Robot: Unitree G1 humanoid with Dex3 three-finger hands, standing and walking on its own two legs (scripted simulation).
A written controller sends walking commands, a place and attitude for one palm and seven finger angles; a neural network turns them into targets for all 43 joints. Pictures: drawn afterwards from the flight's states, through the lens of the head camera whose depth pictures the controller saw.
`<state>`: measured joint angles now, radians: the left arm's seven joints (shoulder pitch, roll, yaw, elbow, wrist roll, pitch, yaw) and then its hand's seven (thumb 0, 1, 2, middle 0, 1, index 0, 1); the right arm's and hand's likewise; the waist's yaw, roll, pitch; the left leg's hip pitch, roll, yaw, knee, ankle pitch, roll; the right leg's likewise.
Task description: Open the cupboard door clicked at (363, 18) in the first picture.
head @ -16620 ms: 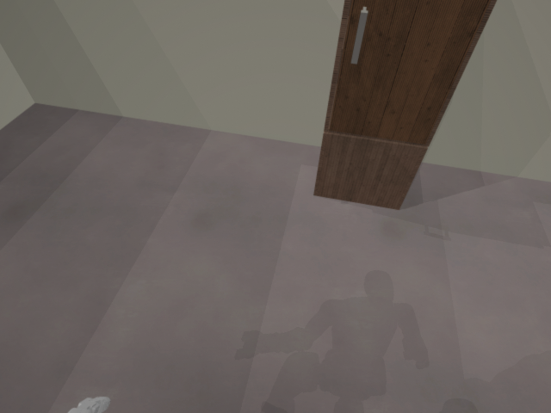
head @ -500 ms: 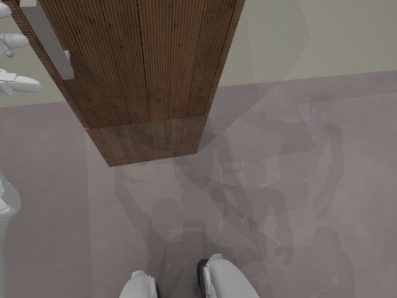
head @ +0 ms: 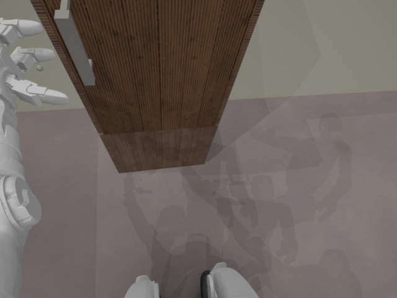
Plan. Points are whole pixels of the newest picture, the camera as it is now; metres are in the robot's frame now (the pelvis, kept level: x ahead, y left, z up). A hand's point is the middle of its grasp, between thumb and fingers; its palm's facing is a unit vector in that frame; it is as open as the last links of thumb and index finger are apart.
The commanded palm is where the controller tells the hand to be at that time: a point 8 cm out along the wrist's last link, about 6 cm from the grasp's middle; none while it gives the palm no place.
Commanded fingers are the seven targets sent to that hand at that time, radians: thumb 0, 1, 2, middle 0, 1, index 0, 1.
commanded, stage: move the hooked fingers beside the handle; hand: left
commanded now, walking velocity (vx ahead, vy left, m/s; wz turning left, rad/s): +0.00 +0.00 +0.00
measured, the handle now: (78, 45) +0.58 +0.18 +0.09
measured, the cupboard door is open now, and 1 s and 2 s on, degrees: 0 0 0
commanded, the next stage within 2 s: slide the fingers in behind the handle in 0.12 s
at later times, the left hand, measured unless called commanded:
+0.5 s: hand (50, 66) +0.53 +0.22 +0.09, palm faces +0.01 -1.00 +0.00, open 14.0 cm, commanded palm +0.51 +0.27 +0.09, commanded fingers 0.00 -0.50 0.30 -0.30 -1.20 -0.30 -1.20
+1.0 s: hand (70, 66) +0.53 +0.19 +0.09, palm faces +0.02 -1.00 -0.02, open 14.0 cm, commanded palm +0.51 +0.23 +0.09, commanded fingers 0.00 -0.50 0.30 -0.30 -1.20 -0.30 -1.20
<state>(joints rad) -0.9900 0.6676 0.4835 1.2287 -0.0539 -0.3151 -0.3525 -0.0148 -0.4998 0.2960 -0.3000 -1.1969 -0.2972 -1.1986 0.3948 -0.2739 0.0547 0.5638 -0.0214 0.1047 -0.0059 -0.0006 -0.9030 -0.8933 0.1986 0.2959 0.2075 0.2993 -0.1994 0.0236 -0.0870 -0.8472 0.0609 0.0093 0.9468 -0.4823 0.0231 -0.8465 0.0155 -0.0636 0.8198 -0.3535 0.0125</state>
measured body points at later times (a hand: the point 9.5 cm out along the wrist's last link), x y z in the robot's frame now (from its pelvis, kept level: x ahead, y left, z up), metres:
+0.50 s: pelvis -0.01 +0.00 +0.00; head +0.14 +0.03 +0.42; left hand +0.53 +0.28 +0.10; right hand -0.05 -0.27 -0.10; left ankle -0.03 +0.10 -0.69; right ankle +0.01 -0.14 -0.69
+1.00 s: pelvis +0.00 +0.00 +0.00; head +0.14 +0.02 +0.42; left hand +0.53 +0.25 +0.09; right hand -0.02 -0.26 -0.11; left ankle -0.03 +0.10 -0.69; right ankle +0.01 -0.14 -0.69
